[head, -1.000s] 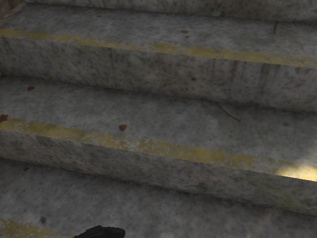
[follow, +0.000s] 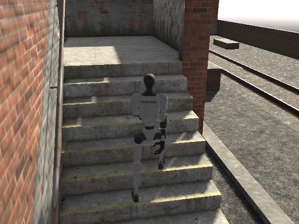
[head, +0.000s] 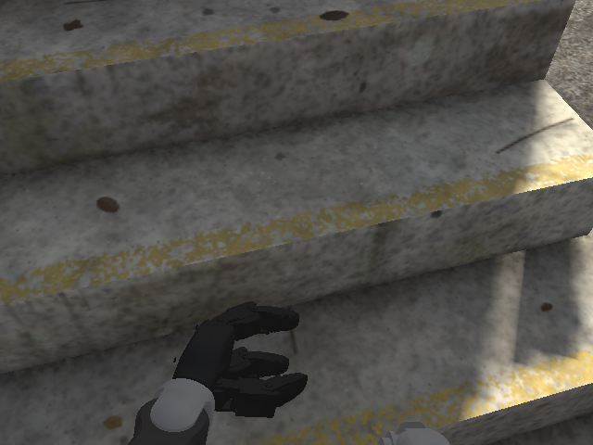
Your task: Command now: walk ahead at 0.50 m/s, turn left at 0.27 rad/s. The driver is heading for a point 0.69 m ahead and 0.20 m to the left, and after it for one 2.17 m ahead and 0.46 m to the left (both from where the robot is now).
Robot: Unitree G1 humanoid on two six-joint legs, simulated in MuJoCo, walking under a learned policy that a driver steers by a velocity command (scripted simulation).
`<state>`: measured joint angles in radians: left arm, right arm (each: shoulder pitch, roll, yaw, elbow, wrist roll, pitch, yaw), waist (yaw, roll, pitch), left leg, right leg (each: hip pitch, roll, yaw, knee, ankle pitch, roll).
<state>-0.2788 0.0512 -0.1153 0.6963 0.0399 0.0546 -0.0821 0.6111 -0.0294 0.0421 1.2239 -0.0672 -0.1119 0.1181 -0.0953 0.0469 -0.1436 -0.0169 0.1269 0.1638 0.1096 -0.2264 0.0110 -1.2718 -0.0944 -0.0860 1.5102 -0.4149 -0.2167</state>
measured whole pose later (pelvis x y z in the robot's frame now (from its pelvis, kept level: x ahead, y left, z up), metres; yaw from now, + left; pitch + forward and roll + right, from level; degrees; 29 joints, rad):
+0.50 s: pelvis +0.26 -0.02 +0.18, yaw +14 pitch +7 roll +0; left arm 0.50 0.07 -0.06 1.20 0.14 -0.08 -0.07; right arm -0.08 -0.11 0.07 0.84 -0.01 0.03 0.09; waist 0.04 0.00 -0.14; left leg -1.40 0.08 0.05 1.81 -0.18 0.26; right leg -0.04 -0.06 -0.33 0.26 -0.32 0.01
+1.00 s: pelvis +0.41 +0.02 +0.35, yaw +32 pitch +5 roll +0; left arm 0.07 0.26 0.01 0.76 0.03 -0.06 0.03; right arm 0.26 -0.19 -0.01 0.80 -0.04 -0.09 0.03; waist -0.06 0.01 -0.14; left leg -0.46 -0.13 -0.15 0.57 -0.20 0.07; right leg -1.06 0.05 0.11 2.05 -0.35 0.09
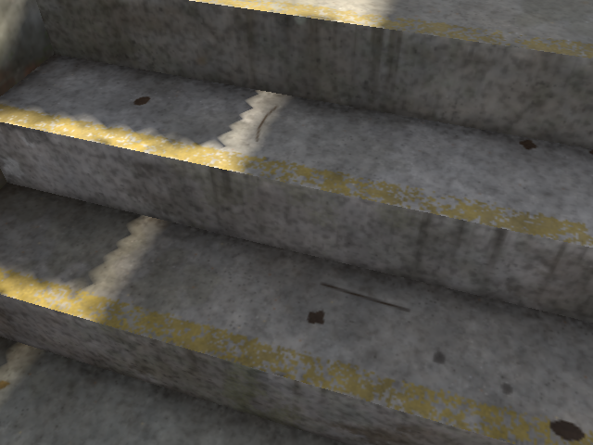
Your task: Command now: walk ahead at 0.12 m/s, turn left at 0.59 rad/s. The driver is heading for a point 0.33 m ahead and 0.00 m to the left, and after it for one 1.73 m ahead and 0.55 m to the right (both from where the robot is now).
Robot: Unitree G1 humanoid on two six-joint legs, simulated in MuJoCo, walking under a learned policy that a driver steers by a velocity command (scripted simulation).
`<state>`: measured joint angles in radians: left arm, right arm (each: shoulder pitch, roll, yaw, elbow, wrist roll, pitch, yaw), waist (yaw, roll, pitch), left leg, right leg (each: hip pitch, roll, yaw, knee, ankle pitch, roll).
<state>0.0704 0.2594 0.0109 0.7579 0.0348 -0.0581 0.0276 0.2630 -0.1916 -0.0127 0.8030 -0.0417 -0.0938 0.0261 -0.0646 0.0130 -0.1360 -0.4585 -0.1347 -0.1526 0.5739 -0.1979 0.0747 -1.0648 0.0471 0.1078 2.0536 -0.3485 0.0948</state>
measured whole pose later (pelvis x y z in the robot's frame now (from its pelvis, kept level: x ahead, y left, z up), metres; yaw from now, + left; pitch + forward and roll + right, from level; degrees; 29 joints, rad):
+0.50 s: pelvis +0.11 -0.11 +0.00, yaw +14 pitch +7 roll +2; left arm 0.58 0.14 -0.01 1.07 0.13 -0.01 -0.07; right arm 0.13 -0.18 -0.01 0.76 0.05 -0.04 0.05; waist 0.04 0.01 -0.17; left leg -1.29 -0.13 -0.11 2.11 -0.11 0.27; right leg -0.15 -0.01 -0.11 0.46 -0.44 -0.05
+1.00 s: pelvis +0.26 -0.07 +0.18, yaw +6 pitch +4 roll +4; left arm 0.16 0.21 0.05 0.96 0.02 -0.08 -0.10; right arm 0.22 -0.19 -0.01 1.00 -0.06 -0.07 0.03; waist 0.01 0.00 -0.09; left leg -0.41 -0.01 0.25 0.51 -0.17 0.08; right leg -0.97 -0.05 0.11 1.85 -0.24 -0.09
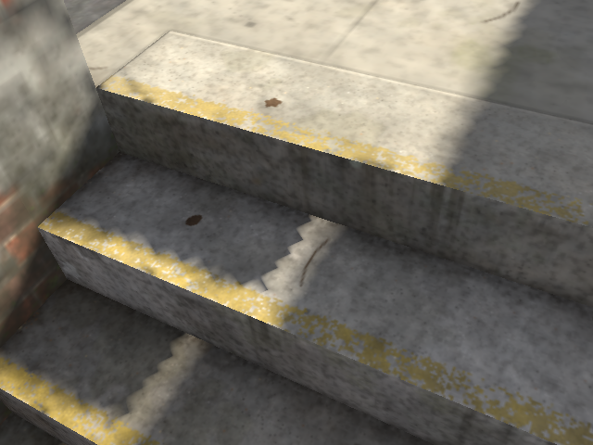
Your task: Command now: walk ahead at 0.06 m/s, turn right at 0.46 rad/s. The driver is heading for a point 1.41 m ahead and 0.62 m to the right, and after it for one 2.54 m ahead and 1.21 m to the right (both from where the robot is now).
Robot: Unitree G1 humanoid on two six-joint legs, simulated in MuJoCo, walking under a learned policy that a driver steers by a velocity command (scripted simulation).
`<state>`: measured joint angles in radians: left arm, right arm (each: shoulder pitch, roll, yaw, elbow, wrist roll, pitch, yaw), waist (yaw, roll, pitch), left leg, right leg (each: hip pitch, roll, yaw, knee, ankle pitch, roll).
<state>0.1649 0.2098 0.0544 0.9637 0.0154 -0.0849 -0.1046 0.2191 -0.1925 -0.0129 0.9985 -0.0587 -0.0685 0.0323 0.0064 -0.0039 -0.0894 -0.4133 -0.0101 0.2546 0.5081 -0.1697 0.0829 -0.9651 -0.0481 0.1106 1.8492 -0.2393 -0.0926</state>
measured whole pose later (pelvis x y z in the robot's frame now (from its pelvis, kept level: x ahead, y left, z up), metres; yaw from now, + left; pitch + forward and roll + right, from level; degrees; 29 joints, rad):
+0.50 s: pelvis +0.05 -0.02 +0.01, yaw -16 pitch +7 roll +0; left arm 0.26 0.21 0.05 0.77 0.02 -0.05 -0.01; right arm -0.02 -0.22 -0.04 0.68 -0.04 -0.07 -0.03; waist 0.05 0.01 -0.09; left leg -0.65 0.01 0.01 1.20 -0.48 -0.08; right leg -0.34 0.05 0.15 0.54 -0.32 -0.02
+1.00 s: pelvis +0.05 +0.01 +0.01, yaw -34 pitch +5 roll +0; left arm 0.16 0.20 0.02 0.67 0.03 -0.02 -0.06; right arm 0.09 -0.20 0.00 0.68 -0.06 -0.06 0.01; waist -0.02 -0.01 -0.08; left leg -0.28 0.10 0.27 0.51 -0.31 0.04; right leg -0.52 -0.06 -0.05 0.94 -0.37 0.06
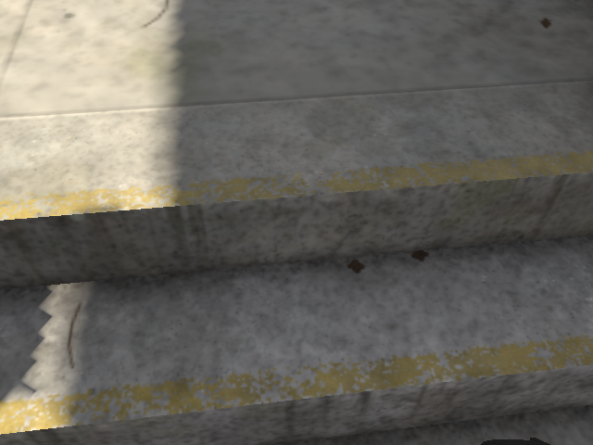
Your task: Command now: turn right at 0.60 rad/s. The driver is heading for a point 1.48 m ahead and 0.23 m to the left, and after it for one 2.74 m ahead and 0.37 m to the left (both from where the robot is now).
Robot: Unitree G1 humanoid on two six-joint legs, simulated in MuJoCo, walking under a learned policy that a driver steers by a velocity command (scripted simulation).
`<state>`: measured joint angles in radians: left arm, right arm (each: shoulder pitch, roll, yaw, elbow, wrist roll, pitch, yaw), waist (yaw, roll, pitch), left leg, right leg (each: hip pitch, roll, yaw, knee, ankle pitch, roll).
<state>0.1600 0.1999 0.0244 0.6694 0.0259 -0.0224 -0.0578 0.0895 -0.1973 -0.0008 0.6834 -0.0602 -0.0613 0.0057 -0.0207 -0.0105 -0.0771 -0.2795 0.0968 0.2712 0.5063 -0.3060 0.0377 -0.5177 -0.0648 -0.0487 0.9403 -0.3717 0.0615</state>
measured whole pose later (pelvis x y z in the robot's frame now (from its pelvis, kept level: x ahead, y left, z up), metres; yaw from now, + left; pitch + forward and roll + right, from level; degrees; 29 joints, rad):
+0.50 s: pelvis +0.00 -0.02 -0.02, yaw +3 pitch +3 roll -2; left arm 0.06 0.18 0.04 0.63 0.02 -0.03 0.00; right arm 0.29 -0.18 -0.02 0.78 -0.01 -0.08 0.02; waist -0.03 0.01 -0.04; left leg -0.37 0.01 -0.01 0.71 -0.40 0.03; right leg -0.33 -0.06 -0.18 0.65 -0.38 -0.03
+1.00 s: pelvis -0.01 -0.09 -0.01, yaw +20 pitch +7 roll -1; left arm 0.25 0.22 0.04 0.68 0.06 -0.03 0.00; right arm 0.14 -0.28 -0.05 0.69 -0.02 -0.04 0.01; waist 0.02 0.03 -0.11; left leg -0.68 -0.11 -0.22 1.25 -0.39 -0.05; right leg -0.39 0.04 -0.05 0.57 -0.31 -0.08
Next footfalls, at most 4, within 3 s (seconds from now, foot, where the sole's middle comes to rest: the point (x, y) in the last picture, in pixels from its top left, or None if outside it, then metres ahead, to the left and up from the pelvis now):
0.06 right None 0.02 -0.14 -0.77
0.38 left None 0.01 0.09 -0.77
0.90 right None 0.04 -0.16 -0.77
1.58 left None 0.25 0.23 -0.59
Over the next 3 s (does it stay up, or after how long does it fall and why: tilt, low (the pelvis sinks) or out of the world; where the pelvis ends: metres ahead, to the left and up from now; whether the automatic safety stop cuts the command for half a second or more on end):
stays up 0.85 0.17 0.53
